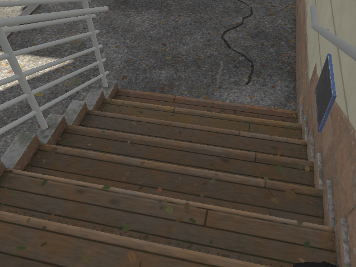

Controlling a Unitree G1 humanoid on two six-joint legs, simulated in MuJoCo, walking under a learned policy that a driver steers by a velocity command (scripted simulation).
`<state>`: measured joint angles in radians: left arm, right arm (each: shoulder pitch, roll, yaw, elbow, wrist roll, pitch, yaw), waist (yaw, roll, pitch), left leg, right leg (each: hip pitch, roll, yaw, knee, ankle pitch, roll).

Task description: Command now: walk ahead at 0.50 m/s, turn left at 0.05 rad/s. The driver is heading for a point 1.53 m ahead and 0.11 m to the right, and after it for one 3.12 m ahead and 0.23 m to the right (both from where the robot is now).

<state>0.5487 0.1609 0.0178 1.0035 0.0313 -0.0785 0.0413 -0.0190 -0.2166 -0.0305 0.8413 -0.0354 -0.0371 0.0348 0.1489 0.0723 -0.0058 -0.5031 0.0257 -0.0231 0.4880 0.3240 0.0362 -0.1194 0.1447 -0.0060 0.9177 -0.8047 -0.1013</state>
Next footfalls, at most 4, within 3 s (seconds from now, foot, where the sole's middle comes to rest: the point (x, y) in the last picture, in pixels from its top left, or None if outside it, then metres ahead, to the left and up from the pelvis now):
0.06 left None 0.20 0.09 -0.84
0.64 right None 0.53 -0.13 -0.99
1.20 left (200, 227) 0.85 0.09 -1.15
1.76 right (244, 194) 1.18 -0.15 -1.30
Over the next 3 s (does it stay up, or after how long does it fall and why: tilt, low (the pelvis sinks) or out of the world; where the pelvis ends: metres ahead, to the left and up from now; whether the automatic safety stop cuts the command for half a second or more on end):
stays up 1.45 -0.13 -0.67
